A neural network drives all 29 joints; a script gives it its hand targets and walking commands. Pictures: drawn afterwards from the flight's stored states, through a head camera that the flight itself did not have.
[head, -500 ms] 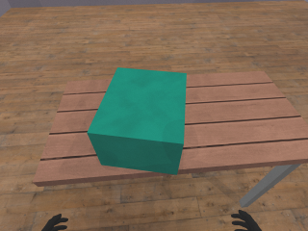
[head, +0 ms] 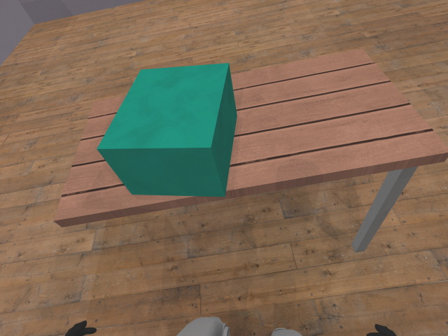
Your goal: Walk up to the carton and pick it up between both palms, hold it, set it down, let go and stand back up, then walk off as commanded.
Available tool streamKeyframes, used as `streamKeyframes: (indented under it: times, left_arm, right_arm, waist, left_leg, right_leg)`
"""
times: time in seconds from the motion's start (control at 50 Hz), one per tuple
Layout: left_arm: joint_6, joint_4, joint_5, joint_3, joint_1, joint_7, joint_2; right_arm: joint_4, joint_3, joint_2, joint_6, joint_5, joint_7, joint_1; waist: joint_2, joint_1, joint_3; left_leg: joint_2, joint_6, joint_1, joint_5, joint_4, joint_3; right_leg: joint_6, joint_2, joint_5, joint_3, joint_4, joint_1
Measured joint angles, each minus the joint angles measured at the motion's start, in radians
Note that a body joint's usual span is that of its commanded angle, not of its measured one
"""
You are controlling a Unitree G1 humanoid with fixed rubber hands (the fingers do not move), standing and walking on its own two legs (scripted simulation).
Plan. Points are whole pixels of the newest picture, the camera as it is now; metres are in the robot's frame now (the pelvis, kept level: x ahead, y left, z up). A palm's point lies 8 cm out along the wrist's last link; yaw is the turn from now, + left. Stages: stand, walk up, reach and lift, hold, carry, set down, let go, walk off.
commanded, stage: walk off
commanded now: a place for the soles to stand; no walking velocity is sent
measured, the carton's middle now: (180, 129) +0.61 +0.13 +0.00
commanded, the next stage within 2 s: none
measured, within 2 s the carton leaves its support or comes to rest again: neither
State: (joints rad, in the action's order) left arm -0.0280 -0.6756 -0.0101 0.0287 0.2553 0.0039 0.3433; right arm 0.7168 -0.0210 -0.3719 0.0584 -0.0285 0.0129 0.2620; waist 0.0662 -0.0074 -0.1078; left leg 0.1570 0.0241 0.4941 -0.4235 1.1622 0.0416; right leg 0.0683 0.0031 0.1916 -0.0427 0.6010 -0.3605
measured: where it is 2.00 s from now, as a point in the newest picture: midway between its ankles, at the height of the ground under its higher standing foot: outside the picture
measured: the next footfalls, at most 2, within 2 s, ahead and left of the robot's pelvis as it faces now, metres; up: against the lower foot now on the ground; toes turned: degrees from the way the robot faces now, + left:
left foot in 0.44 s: -0.18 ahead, +0.12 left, +0.00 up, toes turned +0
right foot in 0.74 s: -0.36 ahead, -0.09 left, +0.00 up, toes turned +6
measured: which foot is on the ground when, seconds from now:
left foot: up 0.00-0.42, down 0.44-0.76, up 0.78-1.00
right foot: down 0.00-0.42, up 0.44-0.72, down 0.74-1.00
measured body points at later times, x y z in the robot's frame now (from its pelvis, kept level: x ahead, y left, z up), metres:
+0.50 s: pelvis -0.22 +0.02 -0.03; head -0.22 +0.00 +0.42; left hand -0.13 +0.34 -0.11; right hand -0.19 -0.28 -0.15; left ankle -0.22 +0.12 -0.73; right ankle -0.03 -0.07 -0.67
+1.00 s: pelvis -0.33 +0.03 +0.00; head -0.33 -0.01 +0.44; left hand -0.33 +0.37 -0.07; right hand -0.25 -0.27 -0.14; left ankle -0.20 +0.16 -0.66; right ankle -0.40 -0.10 -0.73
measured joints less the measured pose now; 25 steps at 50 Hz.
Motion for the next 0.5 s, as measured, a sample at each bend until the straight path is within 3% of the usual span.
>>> streamKeyframes:
  times: [0.28, 0.4, 0.44, 0.46, 0.5]
  left_arm:
    - [0.0, 0.0, 0.0, 0.003, -0.004, 0.01, 0.0]
    - [-0.013, 0.0, 0.0, 0.007, -0.016, 0.012, 0.01]
    - [-0.027, -0.002, 0.0, 0.01, -0.028, 0.015, 0.02]
    - [-0.038, -0.005, 0.0, 0.012, -0.029, 0.019, 0.019]
    - [-0.054, -0.013, 0.0, 0.012, -0.012, 0.023, 0.013]
  right_arm:
    - [-0.001, -0.007, -0.027, 0.026, 0.0, -0.014, 0.145]
    - [-0.001, -0.009, -0.027, 0.027, 0.0, -0.034, 0.184]
    - [0.0, -0.016, -0.029, 0.028, 0.0, -0.035, 0.193]
    - [0.001, -0.016, -0.028, 0.034, -0.005, -0.034, 0.196]
    - [0.003, -0.016, -0.027, 0.045, -0.017, -0.031, 0.204]
  waist:
    - [-0.001, 0.0, 0.0]
    - [-0.019, 0.002, 0.0]
    - [-0.022, 0.004, -0.01]
    - [-0.031, 0.004, -0.023]
    - [-0.026, 0.005, -0.025]
  left_leg:
    - [-0.01, -0.007, -0.158, -0.008, 0.006, 0.001]
    - [-0.051, 0.027, -0.297, -0.058, -0.323, 0.003]
    - [-0.069, 0.059, -0.312, -0.066, -0.414, 0.002]
    - [-0.063, 0.056, -0.29, -0.06, -0.387, -0.005]
    - [-0.068, 0.054, -0.273, -0.024, -0.375, -0.003]
  right_leg:
    - [0.006, 0.0, -0.134, 0.046, -0.108, -0.024]
    - [0.001, 0.001, -0.142, 0.068, -0.172, -0.086]
    - [-0.007, 0.011, 0.031, 0.063, -0.027, -0.193]
    - [-0.01, 0.023, 0.12, 0.027, 0.135, -0.245]
    - [-0.011, 0.088, 0.176, -0.05, 0.462, -0.296]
